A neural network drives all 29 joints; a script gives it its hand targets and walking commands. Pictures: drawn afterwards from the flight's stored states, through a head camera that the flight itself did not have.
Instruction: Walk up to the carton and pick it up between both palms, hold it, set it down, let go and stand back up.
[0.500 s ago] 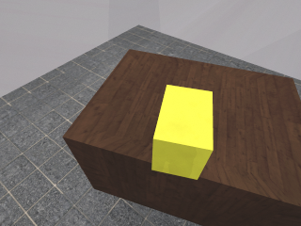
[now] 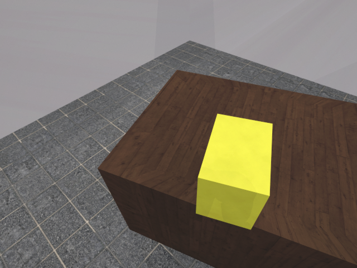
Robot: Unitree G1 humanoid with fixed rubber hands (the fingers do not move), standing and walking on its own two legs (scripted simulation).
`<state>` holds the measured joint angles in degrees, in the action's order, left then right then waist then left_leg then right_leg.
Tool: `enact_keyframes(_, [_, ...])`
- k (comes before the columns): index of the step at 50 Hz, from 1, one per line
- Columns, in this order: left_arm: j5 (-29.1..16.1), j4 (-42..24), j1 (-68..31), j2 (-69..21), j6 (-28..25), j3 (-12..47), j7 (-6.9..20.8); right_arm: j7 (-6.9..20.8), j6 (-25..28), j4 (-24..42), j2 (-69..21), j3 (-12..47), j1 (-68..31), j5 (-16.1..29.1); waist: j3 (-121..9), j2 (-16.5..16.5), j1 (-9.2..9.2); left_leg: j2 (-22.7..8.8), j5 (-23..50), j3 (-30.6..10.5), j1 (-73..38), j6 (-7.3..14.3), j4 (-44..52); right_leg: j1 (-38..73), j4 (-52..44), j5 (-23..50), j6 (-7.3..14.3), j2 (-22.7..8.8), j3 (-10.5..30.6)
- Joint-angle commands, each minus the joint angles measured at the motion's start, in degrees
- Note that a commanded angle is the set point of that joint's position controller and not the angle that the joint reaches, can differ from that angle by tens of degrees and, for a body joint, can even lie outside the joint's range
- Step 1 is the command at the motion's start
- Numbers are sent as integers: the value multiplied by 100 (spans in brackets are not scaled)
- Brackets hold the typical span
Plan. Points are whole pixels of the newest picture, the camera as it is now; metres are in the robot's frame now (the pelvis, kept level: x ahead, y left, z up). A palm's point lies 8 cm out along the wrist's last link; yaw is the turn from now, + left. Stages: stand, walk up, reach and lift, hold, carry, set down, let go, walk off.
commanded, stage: walk up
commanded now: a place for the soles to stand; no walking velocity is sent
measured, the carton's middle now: (233, 169) +0.43 -0.13 -0.07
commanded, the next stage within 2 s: reach and lift in 0.38 s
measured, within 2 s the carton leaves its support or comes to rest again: neither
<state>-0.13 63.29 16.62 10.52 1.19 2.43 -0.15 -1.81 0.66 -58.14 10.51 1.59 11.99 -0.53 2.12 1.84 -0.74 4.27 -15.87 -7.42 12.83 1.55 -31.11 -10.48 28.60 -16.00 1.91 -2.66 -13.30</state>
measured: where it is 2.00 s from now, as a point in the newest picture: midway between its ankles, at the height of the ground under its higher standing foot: outside the picture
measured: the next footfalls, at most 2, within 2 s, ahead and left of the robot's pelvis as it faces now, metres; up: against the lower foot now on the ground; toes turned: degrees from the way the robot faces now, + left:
none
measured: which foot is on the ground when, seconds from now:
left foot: down 0.00-1.00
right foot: down 0.00-1.00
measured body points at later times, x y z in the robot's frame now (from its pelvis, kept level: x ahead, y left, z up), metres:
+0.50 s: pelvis -0.01 +0.01 -0.01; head +0.02 +0.02 +0.44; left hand +0.03 +0.24 -0.17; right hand +0.03 -0.22 -0.17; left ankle +0.01 +0.11 -0.74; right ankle +0.00 -0.09 -0.73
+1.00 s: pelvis -0.02 -0.04 -0.02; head +0.06 -0.02 +0.42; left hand +0.12 +0.20 -0.16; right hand +0.10 -0.27 -0.14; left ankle +0.01 +0.11 -0.74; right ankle +0.00 -0.09 -0.74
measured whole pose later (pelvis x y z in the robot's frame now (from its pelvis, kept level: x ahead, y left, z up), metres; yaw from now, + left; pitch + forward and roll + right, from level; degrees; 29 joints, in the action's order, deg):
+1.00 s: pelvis -0.02 -0.04 -0.02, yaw -5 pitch +2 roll +1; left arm 3.6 27.1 7.2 11.2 32.3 -7.3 1.1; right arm -1.0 -7.2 -34.6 8.0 1.2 9.3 1.7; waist 8.1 -5.4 -2.2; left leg -2.8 -19.3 1.5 23.5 -2.2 -40.7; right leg -24.5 41.6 -19.8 6.1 1.4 -7.6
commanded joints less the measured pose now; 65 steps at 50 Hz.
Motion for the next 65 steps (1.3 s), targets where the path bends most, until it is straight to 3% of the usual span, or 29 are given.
enact_keyframes(1, [25,-192,205,822,-145,-184,-52,-74,123,65,767,-101,261,35,9,-362,76,-737,1369,-550,422,162,621,385,-880,797,242,-805,1114])
enact_keyframes(11, [44,-22,336,753,-142,-193,-91,-81,111,-217,687,-40,70,51,162,12,-3,-788,1104,-525,505,167,886,375,-949,387,205,-749,1199])
enact_keyframes(19, [50,68,328,712,-164,-190,-107,-79,124,-380,687,-30,121,63,188,12,-19,-848,890,-507,552,171,1103,441,-906,341,162,-661,1231])
enact_keyframes(20, [-63,-2922,-4829,1809,890,-579,-69,169,319,626,636,-784,-4137,-536,-835,-316,347,-869,-790,363,2220,-216,145,-709,851,-1070,102,-78,991])
enact_keyframes(21, [-76,-2726,-3799,1710,1654,-504,-274,358,-53,287,818,-750,-3203,-654,-257,-184,247,-858,-2056,610,2943,-173,4,-333,1321,-1519,143,-125,1065])
enact_keyframes(22, [-134,-2940,-3738,1502,2086,-440,-348,512,-306,634,778,-636,-3287,-591,-477,-208,157,-906,-2111,644,3214,-109,38,-45,1487,-1461,105,-126,1074])
enact_keyframes(24, [-299,-2916,-3041,1016,2729,-391,-343,694,-724,990,692,-499,-2868,-441,-961,-296,19,-818,-1167,783,2686,-180,-235,-263,1476,-785,104,-191,1099])
enact_keyframes(27, [-138,-3788,-2612,731,3644,-615,-325,704,-990,1249,1157,-451,-2133,3,-1725,520,-19,-956,-127,618,1501,-464,-378,-899,1732,110,138,49,876])
enact_keyframes(28, [-49,-4010,-2153,605,3835,-657,-308,677,-965,1363,1252,-332,-1807,238,-1967,695,31,-999,954,575,986,-558,-503,-865,1822,737,142,157,770])
enact_keyframes(29, [-4,-4192,-1671,489,3994,-738,-237,644,-916,1437,1398,-235,-1446,409,-2273,682,79,-958,2285,547,306,-661,-734,-952,1811,1248,117,264,693])
enact_keyframes(30, [48,-4401,-1231,440,4135,-787,-136,609,-902,1460,1559,-204,-1123,559,-2424,533,135,-937,2944,511,-408,-726,-780,-1020,1590,1404,90,359,651])
enact_keyframes(33, [390,-4704,-304,399,4394,-1049,106,447,-968,1512,1800,-131,-657,861,-1785,230,83,-797,3003,639,-844,-777,-485,-534,736,1722,94,484,618])
enact_keyframes(35, [578,-4686,-109,498,4391,-1247,215,314,-1003,1708,1612,3,-783,887,-958,-216,-58,-577,1736,913,-525,-675,-202,-349,178,1392,57,416,757])
enact_keyframes(37, [717,-4621,-344,546,4266,-1293,202,204,-1005,1978,1235,87,-984,771,-120,-390,-166,-506,768,1043,284,-510,-3,-156,-88,702,36,279,1037])
enact_keyframes(39, [696,-4607,-788,683,3948,-1320,158,142,-895,2446,831,127,-1223,556,125,-535,-257,-488,412,1140,845,-378,-33,-119,-241,301,-47,86,1387])
enact_keyframes(41, [657,-4622,-1445,874,3512,-1323,140,142,-765,2971,319,178,-1460,405,195,-749,-330,-525,-123,1200,1163,-261,-224,-395,-505,-782,-147,-312,1962])
enact_keyframes(44, [524,-4865,-2255,1080,2941,-1260,69,148,-559,3496,-135,49,-1540,226,-277,-565,-303,-651,-313,1224,1628,-131,-491,-506,-373,-1044,-179,-620,2377])
enact_keyframes(46, [429,-5053,-2507,1273,2629,-1292,44,91,-409,3755,-282,-84,-1472,171,-930,-459,-248,-716,-301,1200,2020,-119,-778,-130,-132,-618,-196,-841,2705])
enact_keyframes(49, [211,-5323,-2299,1452,2252,-1346,32,-110,-131,3800,-258,-117,-1062,175,-2066,-268,-80,-746,-92,1156,2484,-147,-886,891,455,1539,-239,-970,2827])
enact_keyframes(53, [59,-5353,-1319,1523,1873,-1388,169,-407,344,3466,-93,30,-387,398,-2865,-211,66,-629,457,1101,2444,-214,-798,1792,1028,4265,-414,-931,2655])
enact_keyframes(56, [-6,-5357,-597,1379,1758,-1335,273,-509,699,3098,103,84,-46,554,-2712,-20,100,-515,1116,1052,1881,-301,-553,1752,1106,5015,-473,-664,2206])
enact_keyframes(58, [-53,-5298,-220,1197,1756,-1210,320,-494,887,2834,282,55,42,613,-2304,113,129,-461,1670,986,1161,-374,-409,1286,890,4644,-449,-392,1834])
enact_keyframes(61, [-71,-5086,59,927,1740,-1009,332,-386,1077,2333,428,-69,51,624,-1472,279,119,-413,2272,941,131,-496,-223,421,288,3293,-311,10,1355])
enact_keyframes(65, [-19,-4530,-208,633,1574,-738,287,-151,1134,1847,323,-251,-251,476,-243,173,56,-433,1574,979,-212,-470,271,-291,-505,1114,-78,284,1064])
